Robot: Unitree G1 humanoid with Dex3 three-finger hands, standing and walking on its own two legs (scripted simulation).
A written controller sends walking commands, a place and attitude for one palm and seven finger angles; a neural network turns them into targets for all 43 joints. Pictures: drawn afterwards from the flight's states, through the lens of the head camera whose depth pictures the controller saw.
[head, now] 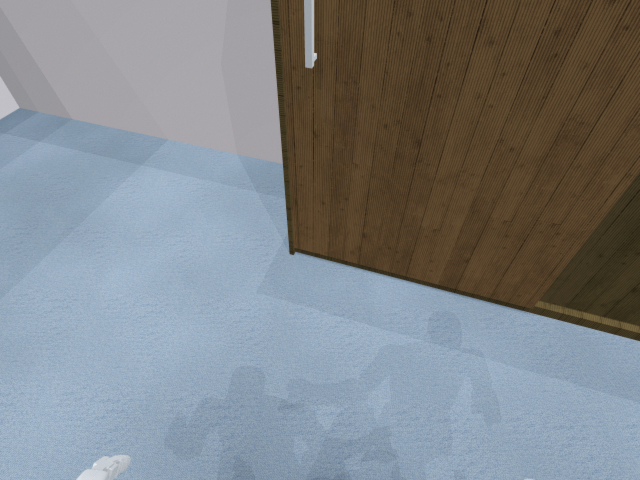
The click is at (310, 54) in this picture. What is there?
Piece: wardrobe's sliding door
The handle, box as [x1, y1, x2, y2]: [304, 0, 316, 67]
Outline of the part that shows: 304,0 305,66 312,67 313,61 316,58 316,53 313,52 313,0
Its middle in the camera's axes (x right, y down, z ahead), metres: -0.02 -0.50 +0.90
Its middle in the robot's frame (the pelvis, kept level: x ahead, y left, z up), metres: +1.03 +0.08 +0.15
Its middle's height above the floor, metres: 0.92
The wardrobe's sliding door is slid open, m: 0.00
